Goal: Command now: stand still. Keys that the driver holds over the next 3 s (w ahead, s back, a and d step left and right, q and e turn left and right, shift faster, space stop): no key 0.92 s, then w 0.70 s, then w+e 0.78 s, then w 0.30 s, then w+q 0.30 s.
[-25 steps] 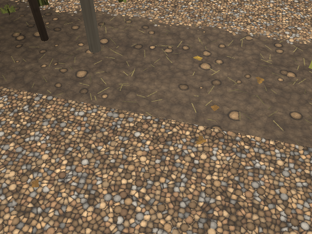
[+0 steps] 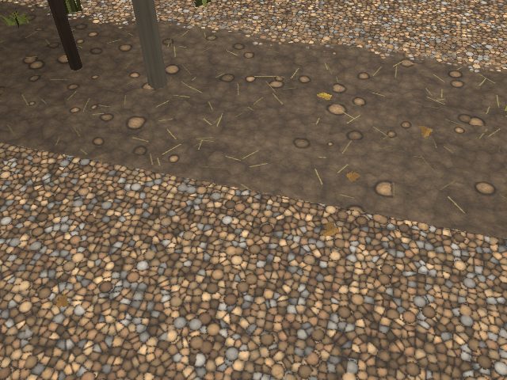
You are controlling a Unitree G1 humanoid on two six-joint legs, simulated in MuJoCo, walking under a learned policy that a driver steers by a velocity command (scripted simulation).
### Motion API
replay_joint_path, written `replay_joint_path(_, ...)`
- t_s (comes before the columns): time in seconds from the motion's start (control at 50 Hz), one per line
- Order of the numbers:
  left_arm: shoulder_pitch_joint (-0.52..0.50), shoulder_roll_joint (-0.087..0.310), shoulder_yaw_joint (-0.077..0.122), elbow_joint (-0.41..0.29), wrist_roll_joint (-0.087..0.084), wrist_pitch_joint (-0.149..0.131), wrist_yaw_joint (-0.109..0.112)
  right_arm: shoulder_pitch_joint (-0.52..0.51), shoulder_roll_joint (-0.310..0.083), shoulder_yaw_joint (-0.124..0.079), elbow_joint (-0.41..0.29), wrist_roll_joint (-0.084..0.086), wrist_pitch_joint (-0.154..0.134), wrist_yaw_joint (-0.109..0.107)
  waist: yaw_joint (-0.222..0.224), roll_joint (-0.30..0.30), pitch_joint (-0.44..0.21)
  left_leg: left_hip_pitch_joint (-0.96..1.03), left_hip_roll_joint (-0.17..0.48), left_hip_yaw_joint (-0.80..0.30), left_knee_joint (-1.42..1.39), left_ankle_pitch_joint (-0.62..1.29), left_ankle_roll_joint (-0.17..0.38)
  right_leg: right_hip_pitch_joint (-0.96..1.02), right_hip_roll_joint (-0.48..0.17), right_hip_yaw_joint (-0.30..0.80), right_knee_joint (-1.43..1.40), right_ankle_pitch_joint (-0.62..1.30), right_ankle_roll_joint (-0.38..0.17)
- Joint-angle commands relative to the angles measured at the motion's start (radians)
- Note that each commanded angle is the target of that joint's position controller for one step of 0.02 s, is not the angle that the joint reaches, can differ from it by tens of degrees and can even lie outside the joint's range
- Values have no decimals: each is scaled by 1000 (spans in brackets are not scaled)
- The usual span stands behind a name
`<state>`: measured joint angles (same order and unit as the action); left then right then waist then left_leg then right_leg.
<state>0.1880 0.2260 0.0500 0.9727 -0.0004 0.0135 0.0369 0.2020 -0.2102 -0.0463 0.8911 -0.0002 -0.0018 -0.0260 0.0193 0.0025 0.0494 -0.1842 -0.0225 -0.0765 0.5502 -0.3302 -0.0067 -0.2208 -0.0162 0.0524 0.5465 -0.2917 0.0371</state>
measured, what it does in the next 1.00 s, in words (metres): stands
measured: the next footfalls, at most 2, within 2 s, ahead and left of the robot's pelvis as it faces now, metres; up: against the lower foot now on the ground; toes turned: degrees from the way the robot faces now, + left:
left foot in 1.62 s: +0.42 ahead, +0.09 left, +0.00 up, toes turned +0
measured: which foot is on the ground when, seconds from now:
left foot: down 0.00-1.00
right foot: down 0.00-1.00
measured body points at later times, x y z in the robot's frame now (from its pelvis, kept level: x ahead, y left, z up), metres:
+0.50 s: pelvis +0.00 -0.01 +0.00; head +0.01 -0.01 +0.45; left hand +0.03 +0.25 -0.15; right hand +0.04 -0.25 -0.15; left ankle -0.02 +0.13 -0.73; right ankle +0.00 -0.14 -0.73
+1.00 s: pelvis +0.00 -0.01 +0.00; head +0.01 -0.01 +0.45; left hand +0.00 +0.23 -0.15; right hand +0.00 -0.25 -0.16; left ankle -0.02 +0.13 -0.73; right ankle +0.00 -0.14 -0.73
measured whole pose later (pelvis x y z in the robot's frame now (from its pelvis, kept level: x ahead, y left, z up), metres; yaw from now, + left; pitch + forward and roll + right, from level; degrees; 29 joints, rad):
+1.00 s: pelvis +0.00 -0.01 +0.00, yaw +0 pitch -1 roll +0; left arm 0.29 0.19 0.02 1.08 -0.01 0.01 0.05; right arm 0.29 -0.19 -0.01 1.10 0.01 0.01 -0.04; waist 0.00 0.00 0.03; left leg -0.20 -0.01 -0.08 0.56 -0.35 -0.01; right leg -0.24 0.00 0.05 0.57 -0.33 0.01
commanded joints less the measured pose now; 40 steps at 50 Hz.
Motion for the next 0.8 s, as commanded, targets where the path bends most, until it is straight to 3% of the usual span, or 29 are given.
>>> replay_joint_path(0.02, 10, 104, 19, -21, -1, -9, 5, 10, -101, -19, -18, 1, -9, -5, -2, 9, -34, -42, 27, -14, -108, 196, 21, 41, -3, -8, -74, 166, -18)
replay_joint_path(0.4, 60, 85, 6, 59, -2, -9, 11, 57, -93, 0, 118, 3, -5, -13, -8, 0, -9, -45, 13, 7, -124, 184, 13, 34, 7, -22, -95, 161, -23)
replay_joint_path(0.8, 115, 62, -12, 88, -4, -10, 10, 112, -73, 17, 179, 5, 0, -15, -14, -2, 12, -57, 6, 18, -127, 167, 5, 14, 14, -27, -101, 144, -28)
